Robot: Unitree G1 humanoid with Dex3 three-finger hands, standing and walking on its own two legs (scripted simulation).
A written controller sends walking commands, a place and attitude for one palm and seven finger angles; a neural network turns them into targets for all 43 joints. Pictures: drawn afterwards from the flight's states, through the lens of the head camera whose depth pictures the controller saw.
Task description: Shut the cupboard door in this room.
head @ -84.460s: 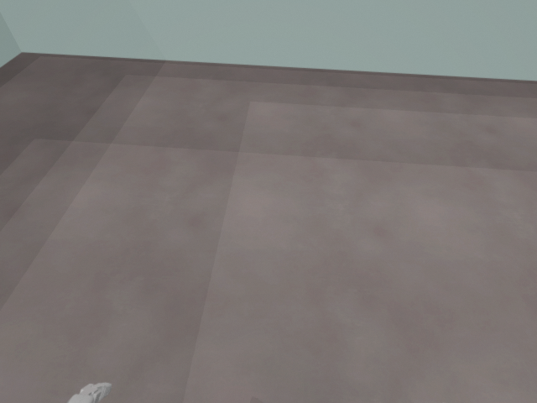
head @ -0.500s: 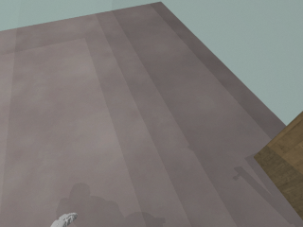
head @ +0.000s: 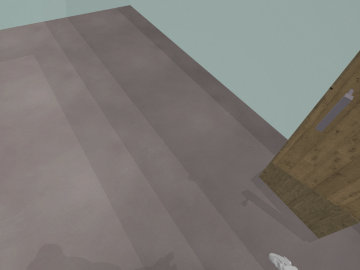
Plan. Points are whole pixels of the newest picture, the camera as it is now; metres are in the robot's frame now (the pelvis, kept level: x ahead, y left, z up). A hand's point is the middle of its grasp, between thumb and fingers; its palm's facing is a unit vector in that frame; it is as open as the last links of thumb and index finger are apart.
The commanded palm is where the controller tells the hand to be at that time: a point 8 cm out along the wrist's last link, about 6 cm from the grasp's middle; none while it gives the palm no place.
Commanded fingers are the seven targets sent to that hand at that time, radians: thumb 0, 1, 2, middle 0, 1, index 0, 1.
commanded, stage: turn to face it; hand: left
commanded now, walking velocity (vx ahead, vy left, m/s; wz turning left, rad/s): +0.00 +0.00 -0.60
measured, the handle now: (334, 110) +0.62 -0.45 +0.00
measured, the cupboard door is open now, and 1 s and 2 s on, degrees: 14 14 14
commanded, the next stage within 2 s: take the last steps up to it in 0.94 s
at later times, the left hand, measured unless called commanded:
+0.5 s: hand (134, 251) +0.18 +0.12 -0.14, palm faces -0.30 -0.91 -0.29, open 7.4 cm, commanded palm none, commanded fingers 0.00 0.90 0.90 -0.20 -0.30 -0.20 -0.30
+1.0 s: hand (133, 249) +0.18 +0.13 -0.17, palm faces -0.43 -0.88 -0.19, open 7.4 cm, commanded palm none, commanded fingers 0.00 0.90 0.90 -0.20 -0.30 -0.20 -0.30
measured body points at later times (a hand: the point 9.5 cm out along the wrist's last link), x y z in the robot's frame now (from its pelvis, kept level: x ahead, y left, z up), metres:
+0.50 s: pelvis +0.00 -0.04 +0.00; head +0.03 -0.08 +0.45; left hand +0.19 +0.17 -0.12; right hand -0.05 -0.31 -0.16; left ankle +0.00 +0.11 -0.66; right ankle -0.03 -0.13 -0.73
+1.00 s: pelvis +0.04 -0.02 +0.01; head +0.08 -0.01 +0.46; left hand +0.21 +0.18 -0.15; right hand +0.00 -0.28 -0.12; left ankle +0.09 +0.07 -0.73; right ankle -0.05 -0.12 -0.67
